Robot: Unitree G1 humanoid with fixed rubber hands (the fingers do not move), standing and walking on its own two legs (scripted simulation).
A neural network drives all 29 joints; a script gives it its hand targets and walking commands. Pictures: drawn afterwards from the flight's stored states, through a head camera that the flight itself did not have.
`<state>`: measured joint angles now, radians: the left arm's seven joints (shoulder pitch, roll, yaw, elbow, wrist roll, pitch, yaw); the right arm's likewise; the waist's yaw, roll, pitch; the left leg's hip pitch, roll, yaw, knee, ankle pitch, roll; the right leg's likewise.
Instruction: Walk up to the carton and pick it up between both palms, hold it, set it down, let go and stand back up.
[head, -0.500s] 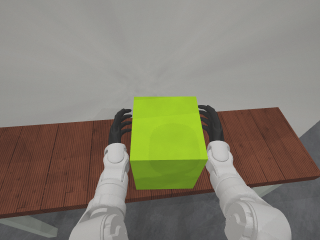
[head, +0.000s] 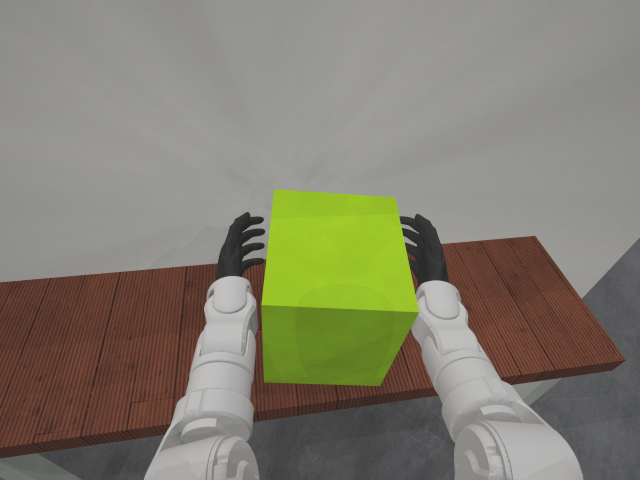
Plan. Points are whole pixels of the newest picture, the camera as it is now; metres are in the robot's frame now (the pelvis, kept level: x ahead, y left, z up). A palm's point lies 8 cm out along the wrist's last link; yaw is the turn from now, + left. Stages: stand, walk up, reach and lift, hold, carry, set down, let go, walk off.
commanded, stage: reach and lift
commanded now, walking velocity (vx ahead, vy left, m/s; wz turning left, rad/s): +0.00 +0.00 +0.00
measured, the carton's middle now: (328, 290) +0.38 +0.03 +0.03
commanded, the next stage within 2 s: hold in 1.80 s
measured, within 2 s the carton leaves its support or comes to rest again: neither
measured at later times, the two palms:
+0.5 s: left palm (231, 243) +0.36 +0.15 +0.14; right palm (450, 271) +0.36 -0.11 +0.12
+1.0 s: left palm (229, 235) +0.36 +0.15 +0.15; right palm (450, 251) +0.37 -0.11 +0.14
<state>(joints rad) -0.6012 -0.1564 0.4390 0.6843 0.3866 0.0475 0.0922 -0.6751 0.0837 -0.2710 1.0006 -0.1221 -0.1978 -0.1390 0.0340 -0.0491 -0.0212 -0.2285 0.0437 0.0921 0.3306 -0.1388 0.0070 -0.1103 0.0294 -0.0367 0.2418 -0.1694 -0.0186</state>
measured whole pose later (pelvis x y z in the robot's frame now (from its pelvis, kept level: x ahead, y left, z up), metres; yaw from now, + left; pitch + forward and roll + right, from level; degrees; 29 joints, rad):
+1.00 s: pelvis +0.01 +0.00 +0.00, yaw +3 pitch -8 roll +0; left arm -0.52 -0.15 0.29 0.09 0.42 0.56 0.00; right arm -0.60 0.03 0.03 0.56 0.17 0.11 -0.24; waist -0.09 -0.07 0.11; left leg -0.02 0.01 0.05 0.32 -0.17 0.01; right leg 0.12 0.00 -0.07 0.22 -0.20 -0.01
